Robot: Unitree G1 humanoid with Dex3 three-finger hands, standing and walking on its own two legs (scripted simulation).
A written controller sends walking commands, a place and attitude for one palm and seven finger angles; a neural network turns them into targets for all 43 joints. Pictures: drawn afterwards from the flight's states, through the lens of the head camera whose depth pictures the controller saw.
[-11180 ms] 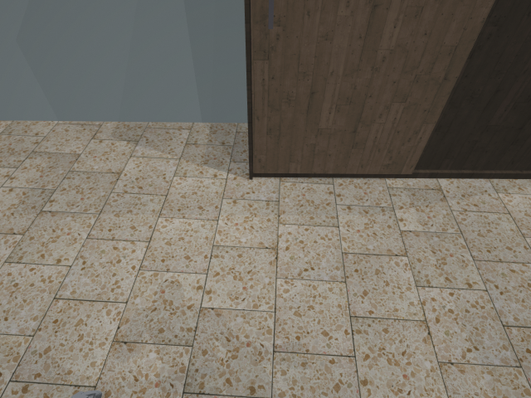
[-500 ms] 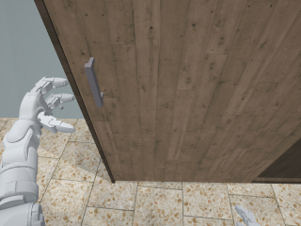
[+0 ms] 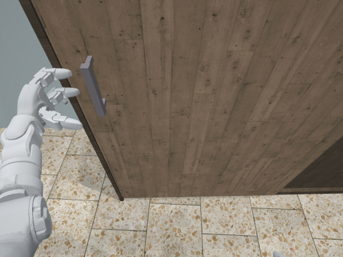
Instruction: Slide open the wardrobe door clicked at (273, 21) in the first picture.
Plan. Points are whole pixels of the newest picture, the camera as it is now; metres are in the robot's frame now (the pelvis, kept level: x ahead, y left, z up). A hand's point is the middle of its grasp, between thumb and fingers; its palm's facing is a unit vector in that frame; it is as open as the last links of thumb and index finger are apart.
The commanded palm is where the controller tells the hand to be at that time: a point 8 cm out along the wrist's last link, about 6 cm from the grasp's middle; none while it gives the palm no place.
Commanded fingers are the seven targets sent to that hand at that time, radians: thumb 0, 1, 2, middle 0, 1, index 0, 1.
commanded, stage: move the hooked fingers beside the handle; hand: left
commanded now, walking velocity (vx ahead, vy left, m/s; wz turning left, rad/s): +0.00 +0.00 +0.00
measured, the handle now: (96, 87) +0.48 +0.19 +0.13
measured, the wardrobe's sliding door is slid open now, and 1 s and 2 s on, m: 0.00 0.00 0.00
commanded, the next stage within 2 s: feel for the door with the fingertips in 0.78 s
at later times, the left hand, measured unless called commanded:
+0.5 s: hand (66, 104) +0.42 +0.24 +0.14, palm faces +0.04 -1.00 +0.00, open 14.0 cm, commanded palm +0.38 +0.28 +0.13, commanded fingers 0.00 -0.50 0.30 -0.30 -1.20 -0.30 -1.20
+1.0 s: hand (69, 105) +0.41 +0.23 +0.14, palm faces +0.03 -1.00 -0.01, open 14.0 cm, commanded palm +0.39 +0.27 +0.14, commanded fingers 0.00 -0.50 0.30 -0.30 -1.20 -0.30 -1.20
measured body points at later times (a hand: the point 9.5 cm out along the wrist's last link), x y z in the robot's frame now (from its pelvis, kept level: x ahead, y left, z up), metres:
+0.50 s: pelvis +0.01 +0.01 +0.00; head +0.03 +0.01 +0.45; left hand +0.41 +0.29 +0.14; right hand +0.09 -0.26 -0.10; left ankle -0.01 +0.12 -0.72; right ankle +0.00 -0.12 -0.72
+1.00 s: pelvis +0.00 +0.00 +0.00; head +0.03 +0.00 +0.45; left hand +0.41 +0.28 +0.14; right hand +0.09 -0.26 -0.10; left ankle -0.01 +0.12 -0.72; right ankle +0.00 -0.12 -0.72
